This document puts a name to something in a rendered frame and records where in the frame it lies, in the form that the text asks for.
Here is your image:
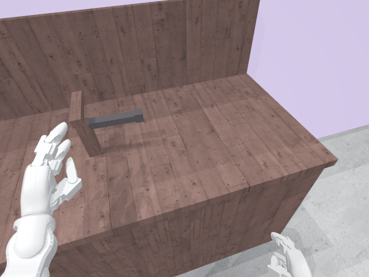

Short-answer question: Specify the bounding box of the robot right hand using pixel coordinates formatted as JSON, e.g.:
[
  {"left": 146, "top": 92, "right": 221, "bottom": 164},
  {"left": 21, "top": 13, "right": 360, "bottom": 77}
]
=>
[{"left": 268, "top": 232, "right": 312, "bottom": 277}]

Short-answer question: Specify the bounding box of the counter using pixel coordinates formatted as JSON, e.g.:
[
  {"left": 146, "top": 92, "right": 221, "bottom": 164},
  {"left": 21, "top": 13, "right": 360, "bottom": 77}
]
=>
[{"left": 0, "top": 0, "right": 338, "bottom": 277}]

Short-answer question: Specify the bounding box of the robot left hand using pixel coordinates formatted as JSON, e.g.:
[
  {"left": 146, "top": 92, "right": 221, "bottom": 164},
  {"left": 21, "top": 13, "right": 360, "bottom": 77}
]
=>
[{"left": 21, "top": 122, "right": 82, "bottom": 217}]

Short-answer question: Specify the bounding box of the tap lever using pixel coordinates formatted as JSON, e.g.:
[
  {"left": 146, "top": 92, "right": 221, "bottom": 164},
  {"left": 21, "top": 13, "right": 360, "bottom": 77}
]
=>
[{"left": 88, "top": 108, "right": 144, "bottom": 129}]

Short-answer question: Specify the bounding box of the left robot forearm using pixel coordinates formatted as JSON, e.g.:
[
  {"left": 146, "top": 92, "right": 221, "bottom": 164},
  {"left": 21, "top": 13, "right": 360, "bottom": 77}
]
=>
[{"left": 1, "top": 214, "right": 58, "bottom": 277}]

